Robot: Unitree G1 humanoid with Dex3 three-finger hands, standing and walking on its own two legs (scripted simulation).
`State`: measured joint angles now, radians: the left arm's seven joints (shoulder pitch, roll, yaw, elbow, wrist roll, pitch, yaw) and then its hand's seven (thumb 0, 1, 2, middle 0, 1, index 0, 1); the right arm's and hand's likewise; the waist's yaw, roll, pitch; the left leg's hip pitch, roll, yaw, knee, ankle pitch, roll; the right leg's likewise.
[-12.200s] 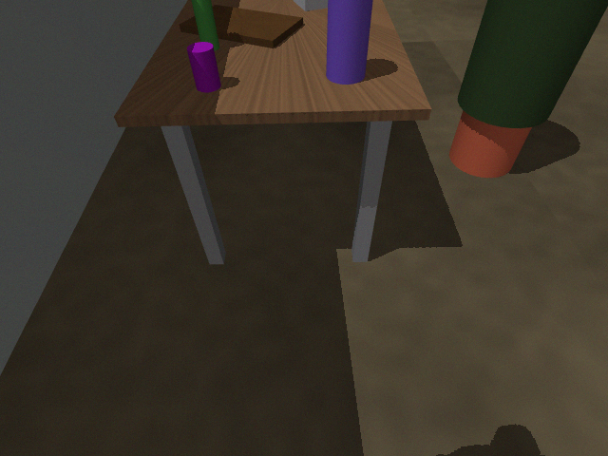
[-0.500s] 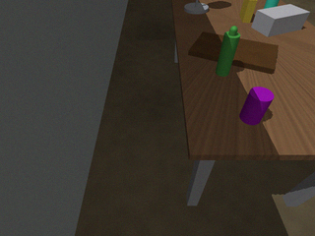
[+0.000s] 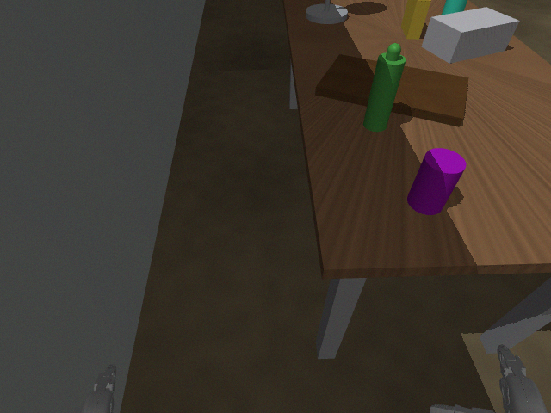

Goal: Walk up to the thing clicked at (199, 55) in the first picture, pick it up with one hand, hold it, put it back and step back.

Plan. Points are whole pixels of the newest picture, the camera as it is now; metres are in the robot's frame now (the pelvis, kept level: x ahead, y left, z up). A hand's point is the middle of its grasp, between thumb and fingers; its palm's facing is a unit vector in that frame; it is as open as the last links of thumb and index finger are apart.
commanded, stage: rise first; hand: right
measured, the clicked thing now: (434, 182) +0.51 -0.27 +0.04
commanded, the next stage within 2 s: go down in 1.44 s
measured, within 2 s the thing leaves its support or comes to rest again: neither
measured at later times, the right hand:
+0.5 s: hand (521, 364) +0.19 -0.27 +0.04, palm faces +0.35 +0.85 -0.39, open 17.6 cm
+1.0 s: hand out of the picture +0.17 -0.28 +0.11, palm faces +0.40 +0.82 -0.42, open 17.6 cm
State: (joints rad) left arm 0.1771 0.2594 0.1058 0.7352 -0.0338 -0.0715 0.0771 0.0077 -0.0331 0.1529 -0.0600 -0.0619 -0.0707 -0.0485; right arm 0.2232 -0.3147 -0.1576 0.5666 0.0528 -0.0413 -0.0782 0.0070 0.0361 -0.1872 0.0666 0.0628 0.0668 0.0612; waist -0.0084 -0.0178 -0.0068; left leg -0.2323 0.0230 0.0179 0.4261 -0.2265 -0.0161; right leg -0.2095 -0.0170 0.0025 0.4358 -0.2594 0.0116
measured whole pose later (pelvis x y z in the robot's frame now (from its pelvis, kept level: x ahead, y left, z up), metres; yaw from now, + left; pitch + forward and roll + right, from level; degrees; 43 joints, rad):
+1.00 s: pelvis -0.01 +0.00 +0.00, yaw -1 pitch -4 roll +0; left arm 0.26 0.22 0.17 0.60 -0.02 -0.11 0.04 -0.01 -0.56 0.04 -0.06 -0.05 -0.05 -0.06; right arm 0.43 -0.34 -0.34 -0.12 0.06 -0.24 -0.03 -0.01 0.58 -0.02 0.06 0.05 0.06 0.05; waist -0.05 -0.04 0.05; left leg -0.13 0.03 0.04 0.41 -0.22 -0.01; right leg -0.10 -0.01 0.02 0.39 -0.23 0.01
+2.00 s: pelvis -0.01 +0.00 +0.00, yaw -2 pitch -2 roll +0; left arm 0.18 0.22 0.14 0.71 -0.02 -0.11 0.11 -0.01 -0.53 0.03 -0.06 -0.06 -0.07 -0.05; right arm 0.11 -0.44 -0.54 0.16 0.17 -0.29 0.17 -0.01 0.45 -0.07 0.05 0.06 0.07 0.06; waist -0.02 -0.02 0.01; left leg -0.17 0.04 0.05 0.43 -0.23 -0.02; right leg -0.16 -0.01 0.03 0.43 -0.24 0.01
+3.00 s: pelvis -0.01 +0.00 -0.01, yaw -1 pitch +7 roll +1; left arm 0.24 0.27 -0.04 0.66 0.00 -0.25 0.21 -0.01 -0.54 0.05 -0.06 -0.06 -0.06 -0.05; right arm -0.56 -0.89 -0.68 1.03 0.24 -0.04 0.60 -0.01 0.52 -0.07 0.04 0.06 0.05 0.06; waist 0.05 0.00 -0.05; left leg -0.38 0.02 0.04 0.51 -0.24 -0.02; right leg -0.40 -0.02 0.03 0.58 -0.30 0.01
